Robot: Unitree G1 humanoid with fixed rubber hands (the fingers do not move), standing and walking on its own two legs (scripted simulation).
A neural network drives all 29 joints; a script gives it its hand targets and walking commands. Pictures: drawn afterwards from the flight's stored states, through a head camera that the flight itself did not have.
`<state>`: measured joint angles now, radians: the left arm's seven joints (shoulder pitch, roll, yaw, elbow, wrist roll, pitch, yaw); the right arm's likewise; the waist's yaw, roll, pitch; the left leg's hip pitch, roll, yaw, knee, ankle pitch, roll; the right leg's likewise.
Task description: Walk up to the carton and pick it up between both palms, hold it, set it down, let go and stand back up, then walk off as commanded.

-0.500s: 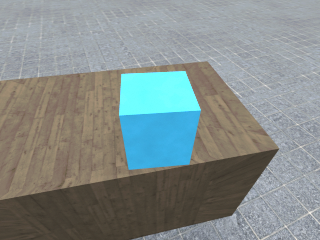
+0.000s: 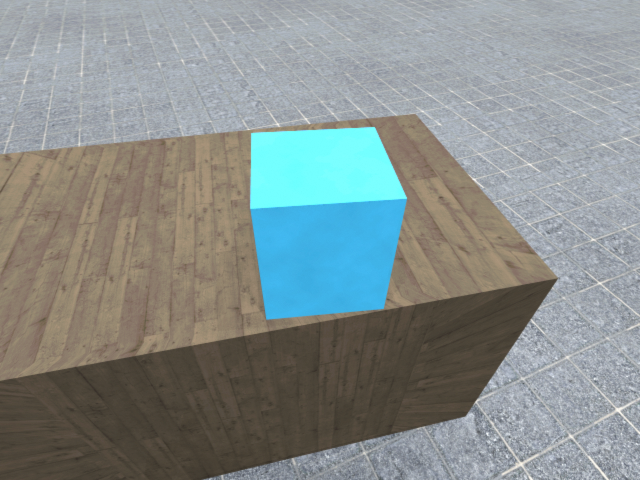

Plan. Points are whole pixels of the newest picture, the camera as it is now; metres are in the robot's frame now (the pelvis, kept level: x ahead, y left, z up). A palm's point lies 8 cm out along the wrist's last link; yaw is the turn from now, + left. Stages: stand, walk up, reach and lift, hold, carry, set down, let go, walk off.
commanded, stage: walk off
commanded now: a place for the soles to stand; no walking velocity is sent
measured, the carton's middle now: (320, 224) +0.52 +0.06 +0.03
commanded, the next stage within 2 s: none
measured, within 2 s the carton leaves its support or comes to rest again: neither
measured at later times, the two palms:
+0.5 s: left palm out of the picture -0.08 +0.35 -0.13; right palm out of the picture -0.03 -0.25 -0.09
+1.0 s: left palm out of the picture -0.25 +0.29 -0.07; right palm out of the picture -0.28 -0.31 -0.14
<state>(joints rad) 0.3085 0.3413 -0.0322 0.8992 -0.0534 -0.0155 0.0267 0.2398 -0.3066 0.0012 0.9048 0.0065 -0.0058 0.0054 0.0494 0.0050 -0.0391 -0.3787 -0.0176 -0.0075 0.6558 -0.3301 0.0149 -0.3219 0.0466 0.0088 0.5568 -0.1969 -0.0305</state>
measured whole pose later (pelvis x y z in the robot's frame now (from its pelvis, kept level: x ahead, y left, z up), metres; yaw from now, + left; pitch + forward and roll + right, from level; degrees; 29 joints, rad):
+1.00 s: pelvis -0.33 -0.02 +0.00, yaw +6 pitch -4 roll +3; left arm 0.12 0.35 -0.03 0.82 -0.05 0.09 0.01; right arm 0.33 -0.38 -0.05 0.94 0.01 0.10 0.00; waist 0.04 0.04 0.09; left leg -0.35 -0.13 -0.13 1.23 -0.40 0.04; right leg -0.42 0.02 -0.09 0.45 -0.09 -0.10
